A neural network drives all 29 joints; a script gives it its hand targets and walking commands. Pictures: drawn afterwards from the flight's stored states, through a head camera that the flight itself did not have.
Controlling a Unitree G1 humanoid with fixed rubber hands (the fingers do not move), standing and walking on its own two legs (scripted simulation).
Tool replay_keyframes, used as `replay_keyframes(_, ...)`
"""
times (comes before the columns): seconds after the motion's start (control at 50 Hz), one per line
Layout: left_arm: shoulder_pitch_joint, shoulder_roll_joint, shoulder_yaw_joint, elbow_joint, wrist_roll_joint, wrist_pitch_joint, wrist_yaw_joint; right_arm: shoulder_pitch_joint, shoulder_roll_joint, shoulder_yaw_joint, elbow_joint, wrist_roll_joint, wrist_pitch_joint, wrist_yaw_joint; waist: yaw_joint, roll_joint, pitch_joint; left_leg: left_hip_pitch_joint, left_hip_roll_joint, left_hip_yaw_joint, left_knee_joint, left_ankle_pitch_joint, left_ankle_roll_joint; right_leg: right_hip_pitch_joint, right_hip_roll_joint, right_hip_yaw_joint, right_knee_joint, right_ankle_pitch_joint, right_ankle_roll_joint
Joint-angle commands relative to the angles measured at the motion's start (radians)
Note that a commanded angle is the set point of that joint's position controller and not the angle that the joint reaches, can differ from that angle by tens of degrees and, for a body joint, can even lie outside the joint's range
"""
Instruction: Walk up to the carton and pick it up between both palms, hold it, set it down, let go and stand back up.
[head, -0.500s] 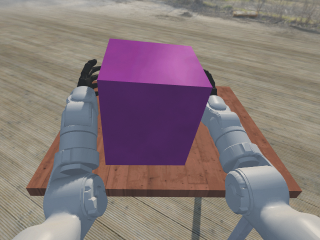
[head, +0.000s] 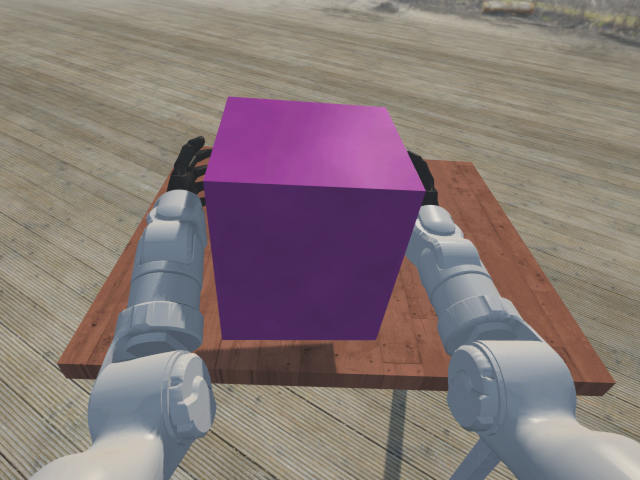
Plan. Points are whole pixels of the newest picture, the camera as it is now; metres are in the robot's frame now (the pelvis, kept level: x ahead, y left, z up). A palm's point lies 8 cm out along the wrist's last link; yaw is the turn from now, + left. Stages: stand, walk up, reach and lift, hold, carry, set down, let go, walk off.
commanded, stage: set down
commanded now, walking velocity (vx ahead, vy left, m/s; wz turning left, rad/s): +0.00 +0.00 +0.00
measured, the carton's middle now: (304, 222) +0.41 +0.02 +0.17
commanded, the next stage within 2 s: none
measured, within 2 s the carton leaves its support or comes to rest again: rests again in 1.20 s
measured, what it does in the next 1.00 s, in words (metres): stands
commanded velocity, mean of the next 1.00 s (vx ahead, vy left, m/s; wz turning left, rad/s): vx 0.00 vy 0.00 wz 0.00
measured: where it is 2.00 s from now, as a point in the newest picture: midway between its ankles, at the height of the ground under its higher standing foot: outside the picture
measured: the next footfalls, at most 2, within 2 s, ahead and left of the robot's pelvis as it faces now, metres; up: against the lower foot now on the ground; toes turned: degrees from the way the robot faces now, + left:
none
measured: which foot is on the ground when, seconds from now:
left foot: down 0.00-1.00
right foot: down 0.00-1.00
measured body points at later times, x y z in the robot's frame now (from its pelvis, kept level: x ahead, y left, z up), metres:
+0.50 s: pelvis +0.00 +0.00 +0.00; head -0.02 +0.03 +0.45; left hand +0.43 +0.18 +0.17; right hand +0.42 -0.13 +0.16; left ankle +0.02 +0.11 -0.75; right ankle -0.02 -0.10 -0.75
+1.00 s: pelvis +0.01 +0.00 +0.00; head -0.01 +0.03 +0.45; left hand +0.43 +0.18 +0.14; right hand +0.42 -0.13 +0.13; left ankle +0.02 +0.11 -0.75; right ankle -0.02 -0.10 -0.75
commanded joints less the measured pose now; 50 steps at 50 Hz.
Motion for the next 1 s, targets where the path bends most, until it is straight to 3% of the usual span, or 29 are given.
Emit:
replay_keyframes(0.0,-0.657,-0.557,-0.311,-0.063,-0.086,-0.037,-0.137,-0.836,0.474,0.212,-0.244,0.016,-0.084,0.122,-0.009,0.109,-0.411,0.268,-0.007,0.034,0.013,0.336,-0.059,-0.030,0.010,-0.045,-0.023,0.302,0.074)
replay_keyframes(0.06,-0.678,-0.584,-0.335,-0.068,-0.098,-0.054,-0.128,-0.863,0.484,0.215,-0.278,0.005,-0.101,0.127,-0.002,0.129,-0.463,0.288,-0.007,0.034,0.022,0.350,-0.069,-0.039,0.011,-0.044,-0.022,0.312,0.071)
replay_keyframes(0.12,-0.640,-0.526,-0.257,0.000,-0.063,-0.056,-0.139,-0.823,0.484,0.175,-0.234,-0.033,-0.091,0.131,0.007,0.074,-0.371,0.211,-0.010,0.046,-0.017,0.240,-0.037,-0.021,-0.005,-0.035,-0.033,0.263,0.080)
replay_keyframes(0.16,-0.657,-0.536,-0.283,-0.048,-0.075,-0.073,-0.137,-0.812,0.493,0.180,-0.245,-0.037,-0.105,0.134,0.009,0.098,-0.437,0.218,-0.007,0.047,-0.005,0.301,-0.055,0.012,-0.001,-0.041,-0.005,0.336,0.081)
replay_keyframes(0.2,-0.641,-0.528,-0.263,-0.007,-0.066,-0.079,-0.136,-0.790,0.483,0.169,-0.209,-0.049,-0.101,0.141,0.012,0.105,-0.407,0.231,-0.008,0.051,-0.002,0.314,-0.056,-0.002,-0.003,-0.037,-0.016,0.332,0.076)
replay_keyframes(0.28,-0.618,-0.518,-0.237,-0.001,-0.054,-0.093,-0.137,-0.795,0.499,0.176,-0.242,-0.066,-0.116,0.144,0.031,0.083,-0.430,0.206,-0.010,0.059,-0.001,0.324,-0.044,0.025,-0.007,-0.033,-0.001,0.396,0.086)
replay_keyframes(0.36,-0.639,-0.542,-0.271,-0.017,-0.064,-0.112,-0.133,-0.777,0.500,0.138,-0.231,-0.099,-0.129,0.150,0.009,0.107,-0.454,0.222,-0.003,0.063,0.003,0.329,-0.060,0.001,-0.003,-0.040,-0.005,0.356,0.074)
replay_keyframes(0.48,-0.615,-0.534,-0.253,-0.019,-0.045,-0.128,-0.129,-0.764,0.497,0.132,-0.245,-0.121,-0.151,0.163,0.036,0.105,-0.481,0.231,-0.002,0.070,0.012,0.366,-0.059,-0.002,0.000,-0.045,-0.003,0.361,0.073)
replay_keyframes(0.58,-0.600,-0.541,-0.260,-0.026,-0.040,-0.142,-0.130,-0.724,0.499,0.109,-0.232,-0.148,-0.170,0.168,0.027,0.122,-0.503,0.236,0.000,0.075,0.016,0.379,-0.067,-0.002,-0.003,-0.049,0.008,0.383,0.074)
replay_keyframes(0.66,-0.544,-0.524,-0.233,-0.002,-0.025,-0.141,-0.137,-0.694,0.490,0.108,-0.240,-0.171,-0.179,0.174,0.031,0.069,-0.441,0.211,0.002,0.079,0.008,0.372,-0.050,0.012,-0.002,-0.049,0.003,0.391,0.078)
replay_keyframes(0.76,-0.560,-0.540,-0.246,-0.014,-0.021,-0.162,-0.131,-0.702,0.493,0.101,-0.256,-0.183,-0.199,0.182,0.042,0.114,-0.491,0.221,0.005,0.082,0.017,0.391,-0.064,0.006,-0.003,-0.053,0.010,0.375,0.071)
replay_keyframes(0.86,-0.526,-0.538,-0.236,-0.004,-0.015,-0.173,-0.130,-0.688,0.500,0.110,-0.278,-0.199,-0.216,0.188,0.054,0.083,-0.503,0.203,0.004,0.087,0.019,0.394,-0.052,0.015,-0.004,-0.049,0.016,0.410,0.078)
replay_keyframes(0.9,-0.503,-0.530,-0.229,-0.001,0.002,-0.171,-0.133,-0.651,0.494,0.098,-0.246,-0.204,-0.211,0.187,0.047,0.099,-0.449,0.209,0.006,0.089,0.018,0.402,-0.056,0.022,-0.007,-0.049,0.017,0.407,0.075)
replay_keyframes(0.98,-0.489,-0.529,-0.214,0.001,0.008,-0.174,-0.144,-0.624,0.492,0.078,-0.250,-0.227,-0.215,0.192,0.042,0.075,-0.436,0.196,0.006,0.094,0.002,0.365,-0.049,0.011,-0.006,-0.052,0.008,0.374,0.080)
